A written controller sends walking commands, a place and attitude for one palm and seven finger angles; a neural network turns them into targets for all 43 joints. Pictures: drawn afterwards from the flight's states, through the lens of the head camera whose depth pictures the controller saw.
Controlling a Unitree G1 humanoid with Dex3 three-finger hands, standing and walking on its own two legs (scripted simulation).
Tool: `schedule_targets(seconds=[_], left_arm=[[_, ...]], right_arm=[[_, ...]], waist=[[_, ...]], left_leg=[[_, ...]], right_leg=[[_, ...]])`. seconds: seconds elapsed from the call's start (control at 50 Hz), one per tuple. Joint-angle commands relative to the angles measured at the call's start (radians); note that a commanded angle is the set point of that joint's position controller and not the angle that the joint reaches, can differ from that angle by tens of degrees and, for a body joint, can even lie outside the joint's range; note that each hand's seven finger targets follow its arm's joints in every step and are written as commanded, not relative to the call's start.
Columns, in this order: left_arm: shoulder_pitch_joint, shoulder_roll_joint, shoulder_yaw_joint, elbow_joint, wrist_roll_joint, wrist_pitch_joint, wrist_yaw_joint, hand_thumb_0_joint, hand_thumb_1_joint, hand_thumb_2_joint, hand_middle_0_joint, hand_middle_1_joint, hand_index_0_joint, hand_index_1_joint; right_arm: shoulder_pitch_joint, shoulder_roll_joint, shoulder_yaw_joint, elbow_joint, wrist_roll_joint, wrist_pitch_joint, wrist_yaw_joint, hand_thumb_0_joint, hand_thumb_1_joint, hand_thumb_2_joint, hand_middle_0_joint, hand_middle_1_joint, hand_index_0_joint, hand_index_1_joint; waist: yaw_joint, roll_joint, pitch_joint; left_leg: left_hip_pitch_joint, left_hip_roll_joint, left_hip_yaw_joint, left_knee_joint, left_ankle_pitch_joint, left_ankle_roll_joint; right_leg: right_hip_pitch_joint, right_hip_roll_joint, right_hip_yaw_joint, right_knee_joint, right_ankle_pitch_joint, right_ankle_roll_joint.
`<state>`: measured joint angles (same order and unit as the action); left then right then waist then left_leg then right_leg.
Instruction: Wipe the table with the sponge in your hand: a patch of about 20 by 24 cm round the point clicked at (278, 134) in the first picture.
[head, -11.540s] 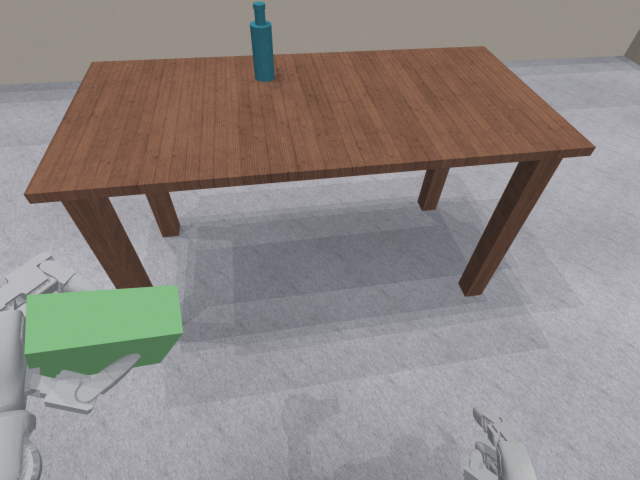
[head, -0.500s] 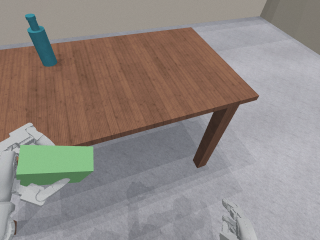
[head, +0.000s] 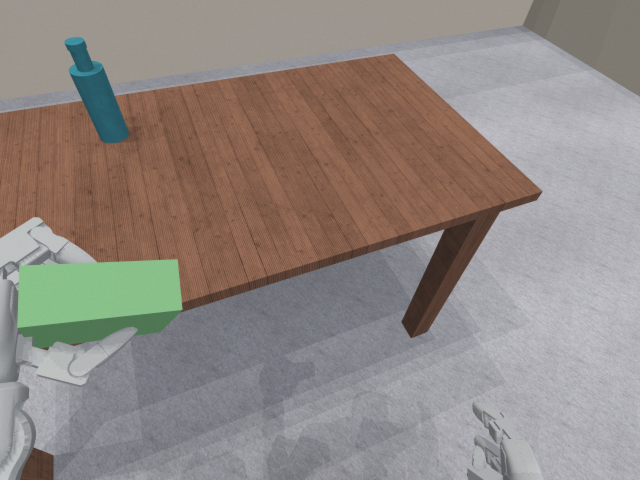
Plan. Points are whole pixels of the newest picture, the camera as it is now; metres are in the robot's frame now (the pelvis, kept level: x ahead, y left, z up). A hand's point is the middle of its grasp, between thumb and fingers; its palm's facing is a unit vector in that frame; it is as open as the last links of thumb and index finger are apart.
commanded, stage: shuffle to correct the standing spot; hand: left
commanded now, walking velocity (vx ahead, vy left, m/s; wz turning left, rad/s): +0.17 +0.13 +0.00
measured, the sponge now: (125, 303) +0.25 +0.21 +0.14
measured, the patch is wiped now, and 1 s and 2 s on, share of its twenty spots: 0.00 0.00 0.00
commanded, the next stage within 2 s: come to a stop and stand still in 0.58 s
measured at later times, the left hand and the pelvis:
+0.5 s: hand (5, 237) +0.28 +0.31 +0.19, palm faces +0.40 -0.76 -0.51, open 9.3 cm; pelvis +0.06 +0.08 -0.02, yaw +2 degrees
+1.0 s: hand out of the picture +0.32 +0.34 +0.21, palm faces +0.37 -0.79 -0.49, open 9.3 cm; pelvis +0.11 +0.11 +0.00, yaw +2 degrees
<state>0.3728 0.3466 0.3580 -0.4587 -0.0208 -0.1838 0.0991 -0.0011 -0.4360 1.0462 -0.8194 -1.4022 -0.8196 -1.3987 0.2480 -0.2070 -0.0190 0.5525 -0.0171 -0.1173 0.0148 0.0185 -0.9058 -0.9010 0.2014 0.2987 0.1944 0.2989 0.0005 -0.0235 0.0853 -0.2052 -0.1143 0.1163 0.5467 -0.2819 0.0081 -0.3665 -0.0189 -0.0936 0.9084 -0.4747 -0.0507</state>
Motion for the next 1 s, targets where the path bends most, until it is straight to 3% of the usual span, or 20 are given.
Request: schedule_targets(seconds=[0.0,0.02,0.06,0.08,0.2,0.22,0.26,0.3,0.36,0.42,0.44,0.46,0.48,0.56,0.66,0.7,0.76,0.86,0.92,0.98], left_arm=[[0.088,0.196,0.149,-0.239,-0.026,-0.135,0.028,0.0,0.1,1.3,-1.2,-1.6,-1.2,-1.6],[0.12,0.191,0.176,-0.225,-0.043,-0.098,0.01,0.0,0.1,1.3,-1.2,-1.6,-1.2,-1.6],[0.104,0.38,0.34,-0.207,-0.03,-0.108,0.024,0.0,0.1,1.3,-1.2,-1.6,-1.2,-1.6],[0.159,0.265,0.289,-0.125,-0.036,-0.101,0.01,0.0,0.1,1.3,-1.2,-1.6,-1.2,-1.6],[-0.121,0.173,0.091,-0.227,-0.014,-0.09,0.015,0.0,0.1,1.3,-1.2,-1.6,-1.2,-1.6],[-0.159,0.184,0.092,-0.271,-0.01,-0.095,0.018,0.0,0.1,1.3,-1.2,-1.6,-1.2,-1.6],[-0.217,0.2,0.108,-0.393,0.001,-0.115,0.03,0.0,0.1,1.3,-1.2,-1.6,-1.2,-1.6],[-0.184,0.246,0.16,-0.312,0.023,-0.135,0.033,0.0,0.1,1.3,-1.2,-1.6,-1.2,-1.6],[-0.108,0.254,0.189,-0.426,0.0,-0.129,0.035,0.0,0.1,1.3,-1.2,-1.6,-1.2,-1.6],[0.017,0.248,0.209,-0.358,-0.003,-0.118,0.044,0.0,0.1,1.3,-1.2,-1.6,-1.2,-1.6],[0.085,0.272,0.234,-0.288,-0.004,-0.111,0.047,0.0,0.1,1.3,-1.2,-1.6,-1.2,-1.6],[0.092,0.304,0.265,-0.255,-0.013,-0.097,0.049,0.0,0.1,1.3,-1.2,-1.6,-1.2,-1.6],[0.068,0.271,0.264,-0.223,-0.034,-0.086,0.046,0.0,0.1,1.3,-1.2,-1.6,-1.2,-1.6],[0.132,0.199,0.221,-0.057,-0.023,-0.096,0.041,0.0,0.1,1.3,-1.2,-1.6,-1.2,-1.6],[-0.088,0.136,0.075,-0.102,-0.01,-0.099,0.047,0.0,0.1,1.3,-1.2,-1.6,-1.2,-1.6],[-0.166,0.142,0.039,-0.241,-0.003,-0.102,0.047,0.0,0.1,1.3,-1.2,-1.6,-1.2,-1.6],[-0.226,0.212,0.072,-0.386,0.019,-0.117,0.055,0.0,0.1,1.3,-1.2,-1.6,-1.2,-1.6],[0.011,0.27,0.185,-0.482,0.003,-0.098,0.061,0.0,0.1,1.3,-1.2,-1.6,-1.2,-1.6],[0.1,0.269,0.237,-0.356,-0.016,-0.089,0.047,0.0,0.1,1.3,-1.2,-1.6,-1.2,-1.6],[0.13,0.179,0.177,-0.165,-0.054,-0.037,0.028,0.0,0.1,1.3,-1.2,-1.6,-1.2,-1.6]], right_arm=[[-0.046,-0.141,-0.056,-0.107,0.051,-0.08,0.026,0.0,-0.9,-0.9,0.2,0.3,0.2,0.3],[-0.073,-0.148,-0.049,-0.146,0.024,-0.039,-0.001,0.0,-0.9,-0.9,0.2,0.3,0.2,0.3],[-0.103,-0.087,-0.032,-0.119,-0.007,-0.014,0.011,0.0,-0.9,-0.9,0.2,0.3,0.2,0.3],[-0.079,-0.077,-0.037,-0.116,0.007,0.006,0.012,0.0,-0.9,-0.9,0.2,0.3,0.2,0.3],[-0.101,-0.082,-0.027,-0.083,0.017,-0.072,-0.051,0.0,-0.9,-0.9,0.2,0.3,0.2,0.3],[-0.091,-0.089,-0.034,-0.091,0.02,-0.084,-0.059,0.0,-0.9,-0.9,0.2,0.3,0.2,0.3],[-0.09,-0.13,-0.052,-0.114,0.027,-0.101,-0.057,0.0,-0.9,-0.9,0.2,0.3,0.2,0.3],[-0.092,-0.125,-0.066,-0.105,0.03,-0.104,-0.048,0.0,-0.9,-0.9,0.2,0.3,0.2,0.3],[-0.117,-0.105,-0.051,-0.106,0.026,-0.112,-0.022,0.0,-0.9,-0.9,0.2,0.3,0.2,0.3],[-0.124,-0.101,-0.024,-0.115,0.036,-0.099,-0.012,0.0,-0.9,-0.9,0.2,0.3,0.2,0.3],[-0.112,-0.083,-0.02,-0.113,0.037,-0.088,-0.015,0.0,-0.9,-0.9,0.2,0.3,0.2,0.3],[-0.116,-0.068,-0.02,-0.123,0.032,-0.067,-0.014,0.0,-0.9,-0.9,0.2,0.3,0.2,0.3],[-0.107,-0.099,-0.029,-0.107,0.026,-0.058,-0.016,0.0,-0.9,-0.9,0.2,0.3,0.2,0.3],[-0.099,-0.092,-0.013,-0.067,0.027,-0.031,-0.019,0.0,-0.9,-0.9,0.2,0.3,0.2,0.3],[-0.142,-0.076,-0.005,-0.061,0.009,-0.074,-0.046,0.0,-0.9,-0.9,0.2,0.3,0.2,0.3],[-0.134,-0.104,-0.029,-0.081,0.015,-0.092,-0.054,0.0,-0.9,-0.9,0.2,0.3,0.2,0.3],[-0.155,-0.123,-0.048,-0.109,0.011,-0.094,-0.043,0.0,-0.9,-0.9,0.2,0.3,0.2,0.3],[-0.138,-0.09,-0.026,-0.116,0.013,-0.1,-0.02,0.0,-0.9,-0.9,0.2,0.3,0.2,0.3],[-0.117,-0.091,-0.014,-0.134,0.03,-0.071,-0.023,0.0,-0.9,-0.9,0.2,0.3,0.2,0.3],[-0.084,-0.092,-0.022,-0.125,0.031,-0.056,-0.036,0.0,-0.9,-0.9,0.2,0.3,0.2,0.3]], waist=[[0.06,-0.461,-0.278],[0.03,-0.267,-0.217],[0.009,-0.036,-0.18],[-0.011,-0.086,-0.131],[-0.005,-0.055,-0.105],[-0.009,0.039,-0.136],[-0.006,0.406,-0.227],[0.013,0.193,-0.206],[0.01,0.404,-0.239],[0.035,0.22,-0.229],[0.033,-0.01,-0.235],[0.03,-0.291,-0.202],[0.03,-0.226,-0.161],[0.017,-0.104,-0.105],[0.013,-0.118,-0.199],[0.004,0.015,-0.261],[0.022,0.21,-0.262],[0.025,0.358,-0.267],[0.011,0.24,-0.212],[-0.019,-0.087,-0.165]], left_leg=[[-0.393,0.052,-0.187,1.099,-0.194,-0.068],[-0.462,0.086,-0.292,1.041,-0.218,-0.017],[-0.521,0.222,-0.305,0.794,-0.159,-0.014],[-0.466,0.2,-0.193,0.679,-0.154,-0.029],[0.052,0.092,0.075,0.052,0.034,-0.015],[0.088,0.097,0.037,-0.011,0.027,-0.006],[0.248,0.383,-0.412,-0.152,0.289,0.16],[0.167,0.4,-0.377,-0.149,0.434,0.207],[0.028,0.348,-0.299,-0.11,0.327,0.191],[-0.243,0.265,-0.157,0.042,0.036,0.088],[-0.338,0.167,-0.067,0.257,-0.063,0.043],[-0.532,0.073,-0.024,0.556,-0.193,-0.001],[-0.566,0.119,-0.129,0.708,-0.171,-0.021],[-0.549,0.198,-0.148,0.536,-0.106,-0.026],[-0.016,0.077,0.068,-0.011,0.131,0.014],[0.182,0.14,-0.046,-0.101,0.288,0.049],[0.252,0.468,-0.478,-0.195,0.607,0.236],[0.068,0.347,-0.209,-0.123,0.609,0.09],[-0.116,0.295,-0.15,-0.069,0.289,0.024],[-0.062,0.145,-0.079,0.066,0.023,-0.035]], right_leg=[[0.434,-0.342,0.235,-0.452,0.625,-0.214],[0.297,-0.389,0.435,-0.501,0.536,-0.195],[0.187,-0.375,0.43,-0.515,0.31,-0.052],[0.064,-0.318,0.365,-0.568,0.186,-0.133],[-0.035,-0.137,0.085,-0.418,0.101,-0.029],[-0.006,-0.114,0.073,-0.298,0.133,-0.011],[-0.21,0.025,-0.001,0.194,-0.083,0.064],[-0.238,-0.007,0.057,0.259,-0.105,0.047],[-0.068,-0.035,0.058,0.045,-0.036,0.039],[0.29,0.001,0.041,-0.378,0.129,0.028],[0.351,-0.106,0.238,-0.527,0.104,-0.025],[0.39,-0.337,0.658,-0.644,0.119,-0.139],[0.326,-0.391,0.674,-0.672,0.137,-0.181],[0.324,-0.276,0.35,-0.506,0.603,-0.146],[0.185,-0.148,0.113,-0.43,0.534,-0.048],[0.144,-0.105,0.105,-0.226,0.592,0.004],[-0.117,0.023,0.118,0.166,-0.067,0.051],[0.133,-0.008,0.058,-0.248,0.096,0.027],[0.328,-0.013,0.06,-0.509,0.367,0.031],[0.144,-0.127,0.285,-0.606,0.478,-0.037]])
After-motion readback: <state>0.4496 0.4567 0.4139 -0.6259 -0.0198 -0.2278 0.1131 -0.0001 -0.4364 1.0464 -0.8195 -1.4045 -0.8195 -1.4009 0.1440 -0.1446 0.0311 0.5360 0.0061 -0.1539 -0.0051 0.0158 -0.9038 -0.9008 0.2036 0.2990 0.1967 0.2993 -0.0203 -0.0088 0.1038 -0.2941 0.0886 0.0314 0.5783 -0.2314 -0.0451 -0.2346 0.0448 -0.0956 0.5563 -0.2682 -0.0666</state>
